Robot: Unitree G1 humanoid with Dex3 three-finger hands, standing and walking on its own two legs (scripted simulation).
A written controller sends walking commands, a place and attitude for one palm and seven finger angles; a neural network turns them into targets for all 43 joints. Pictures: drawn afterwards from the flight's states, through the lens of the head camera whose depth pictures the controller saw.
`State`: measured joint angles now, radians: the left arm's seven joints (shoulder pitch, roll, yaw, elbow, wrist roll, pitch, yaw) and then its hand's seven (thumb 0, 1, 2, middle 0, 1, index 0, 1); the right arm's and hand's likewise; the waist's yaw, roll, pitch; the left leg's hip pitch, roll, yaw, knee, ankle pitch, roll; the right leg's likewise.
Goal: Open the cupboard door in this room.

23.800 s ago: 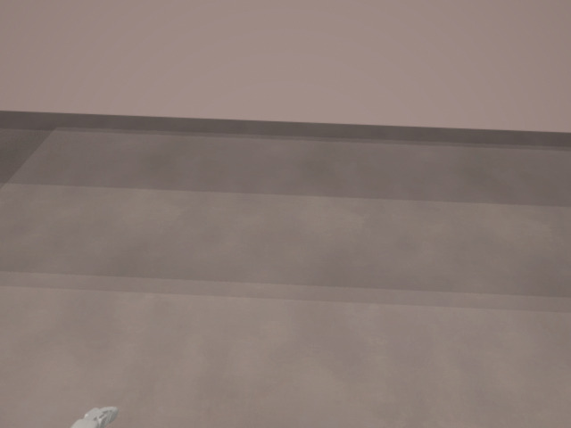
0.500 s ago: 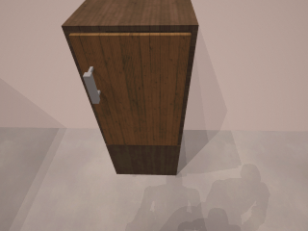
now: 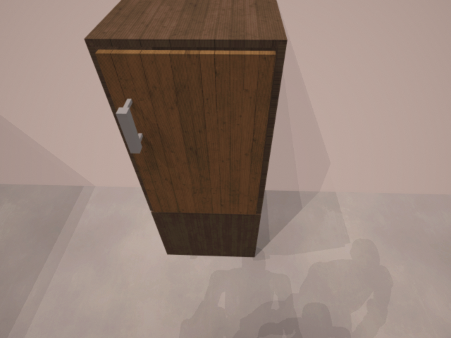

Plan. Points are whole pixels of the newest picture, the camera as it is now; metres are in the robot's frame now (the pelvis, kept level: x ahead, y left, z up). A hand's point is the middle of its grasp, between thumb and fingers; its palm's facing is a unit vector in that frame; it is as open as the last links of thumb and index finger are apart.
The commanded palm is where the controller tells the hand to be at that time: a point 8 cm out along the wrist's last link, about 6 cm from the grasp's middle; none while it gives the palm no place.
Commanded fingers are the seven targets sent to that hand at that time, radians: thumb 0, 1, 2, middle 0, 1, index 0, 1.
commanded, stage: look again from close up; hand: left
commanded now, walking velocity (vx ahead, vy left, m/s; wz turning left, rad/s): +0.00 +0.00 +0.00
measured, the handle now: (132, 126) +0.57 +0.26 +0.06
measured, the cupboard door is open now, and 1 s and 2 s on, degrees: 0 0 0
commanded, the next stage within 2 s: raise the hand with hooked fingers in 0.04 s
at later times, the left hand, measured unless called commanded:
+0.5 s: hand (137, 306) +0.18 +0.16 -0.01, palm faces -0.07 -1.00 +0.03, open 8.2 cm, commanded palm +0.12 +0.25 -0.04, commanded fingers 0.00 0.46 0.71 -0.23 -0.58 -0.23 -0.58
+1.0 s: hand (88, 300) +0.18 +0.24 +0.00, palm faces +0.02 -1.00 -0.02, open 11.2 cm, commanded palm +0.15 +0.30 +0.01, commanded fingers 0.00 -0.13 0.46 -0.27 -0.96 -0.27 -0.96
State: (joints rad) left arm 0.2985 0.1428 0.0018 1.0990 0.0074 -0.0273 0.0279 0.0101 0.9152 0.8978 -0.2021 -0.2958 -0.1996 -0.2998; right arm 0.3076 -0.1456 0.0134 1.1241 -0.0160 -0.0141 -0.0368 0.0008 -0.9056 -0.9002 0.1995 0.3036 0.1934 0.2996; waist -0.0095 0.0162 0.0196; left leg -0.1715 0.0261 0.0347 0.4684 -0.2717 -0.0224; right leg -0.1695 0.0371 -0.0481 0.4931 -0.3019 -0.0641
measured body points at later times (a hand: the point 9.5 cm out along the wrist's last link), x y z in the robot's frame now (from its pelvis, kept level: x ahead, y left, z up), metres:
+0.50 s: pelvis -0.03 +0.01 -0.05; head -0.02 +0.02 +0.40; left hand +0.18 +0.22 -0.01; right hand +0.18 -0.24 -0.08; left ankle -0.01 +0.14 -0.74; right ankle -0.02 -0.07 -0.74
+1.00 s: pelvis -0.05 +0.04 -0.06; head -0.02 +0.05 +0.39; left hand +0.18 +0.30 +0.00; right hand +0.09 -0.18 -0.14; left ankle -0.02 +0.14 -0.74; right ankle -0.02 -0.07 -0.74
